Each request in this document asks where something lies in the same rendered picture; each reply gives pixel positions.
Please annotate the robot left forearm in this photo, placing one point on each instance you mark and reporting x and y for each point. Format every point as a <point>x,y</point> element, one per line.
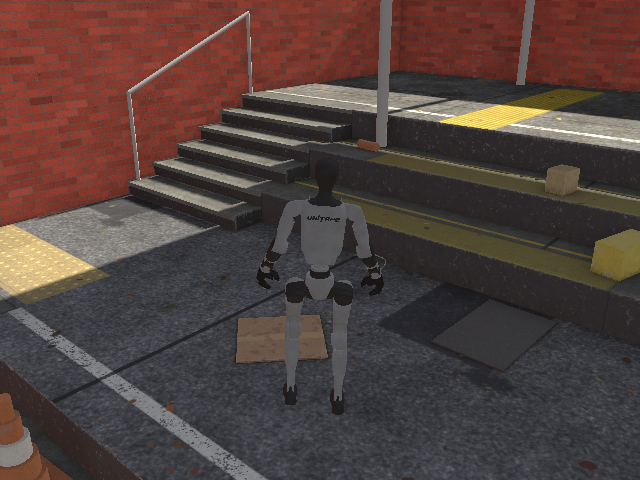
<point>270,259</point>

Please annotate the robot right forearm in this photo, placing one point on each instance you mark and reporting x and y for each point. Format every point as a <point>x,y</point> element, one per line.
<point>372,265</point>

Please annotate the robot left shin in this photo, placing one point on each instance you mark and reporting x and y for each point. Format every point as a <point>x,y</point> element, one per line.
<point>291,357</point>

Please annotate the robot right upper arm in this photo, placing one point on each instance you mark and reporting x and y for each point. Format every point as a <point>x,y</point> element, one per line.
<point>355,213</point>

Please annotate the left robot thigh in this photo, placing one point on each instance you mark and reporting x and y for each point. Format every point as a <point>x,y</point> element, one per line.
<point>295,291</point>

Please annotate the robot right hand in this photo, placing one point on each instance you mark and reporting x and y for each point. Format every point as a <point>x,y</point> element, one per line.
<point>369,281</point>

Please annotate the robot left hand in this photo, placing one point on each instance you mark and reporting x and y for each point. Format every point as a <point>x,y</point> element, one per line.
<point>261,276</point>

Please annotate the robot left upper arm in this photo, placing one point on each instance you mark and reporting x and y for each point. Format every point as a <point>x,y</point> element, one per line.
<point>292,209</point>

